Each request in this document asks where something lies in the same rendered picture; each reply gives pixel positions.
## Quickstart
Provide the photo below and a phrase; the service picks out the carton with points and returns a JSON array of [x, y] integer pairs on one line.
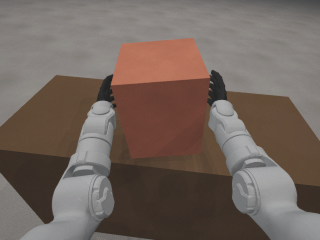
[[161, 92]]

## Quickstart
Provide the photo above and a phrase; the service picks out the robot right upper arm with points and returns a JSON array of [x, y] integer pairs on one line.
[[268, 196]]

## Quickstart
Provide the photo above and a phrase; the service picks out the pedestal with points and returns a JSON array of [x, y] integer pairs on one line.
[[180, 197]]

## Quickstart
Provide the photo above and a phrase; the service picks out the robot left hand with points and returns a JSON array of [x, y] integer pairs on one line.
[[105, 91]]

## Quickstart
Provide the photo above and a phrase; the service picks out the right robot forearm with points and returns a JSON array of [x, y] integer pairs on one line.
[[235, 142]]

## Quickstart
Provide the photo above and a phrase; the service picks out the left robot forearm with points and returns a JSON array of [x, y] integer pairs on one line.
[[92, 154]]

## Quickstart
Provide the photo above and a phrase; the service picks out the robot left upper arm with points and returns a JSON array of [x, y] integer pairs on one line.
[[79, 205]]

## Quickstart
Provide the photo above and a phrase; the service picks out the robot right hand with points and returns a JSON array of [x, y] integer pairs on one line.
[[218, 88]]

